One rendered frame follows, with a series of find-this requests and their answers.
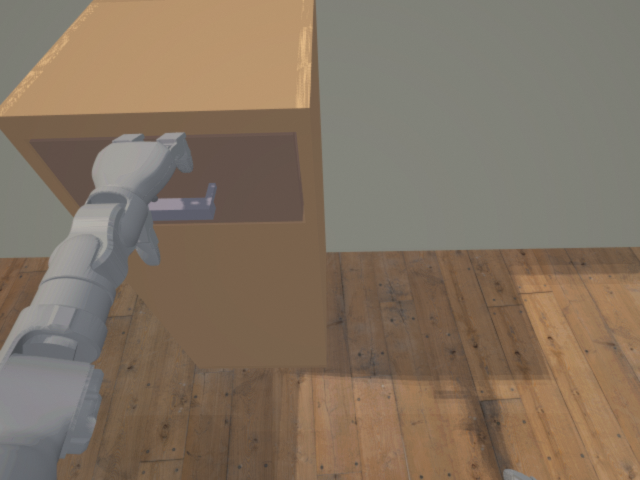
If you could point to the robot left forearm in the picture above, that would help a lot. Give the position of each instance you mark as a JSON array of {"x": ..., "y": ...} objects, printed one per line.
[{"x": 66, "y": 318}]

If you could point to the drawer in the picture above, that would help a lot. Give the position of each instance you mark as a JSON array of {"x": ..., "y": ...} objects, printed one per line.
[{"x": 257, "y": 175}]

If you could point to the cabinet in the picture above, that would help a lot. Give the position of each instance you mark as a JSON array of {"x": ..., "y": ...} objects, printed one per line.
[{"x": 233, "y": 295}]

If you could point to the left robot upper arm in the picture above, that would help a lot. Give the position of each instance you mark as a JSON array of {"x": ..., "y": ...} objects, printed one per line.
[{"x": 48, "y": 408}]

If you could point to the left robot hand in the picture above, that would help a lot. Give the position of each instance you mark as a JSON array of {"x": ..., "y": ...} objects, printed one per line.
[{"x": 144, "y": 168}]

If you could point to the handle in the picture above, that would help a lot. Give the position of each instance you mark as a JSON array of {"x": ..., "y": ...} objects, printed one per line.
[{"x": 169, "y": 209}]

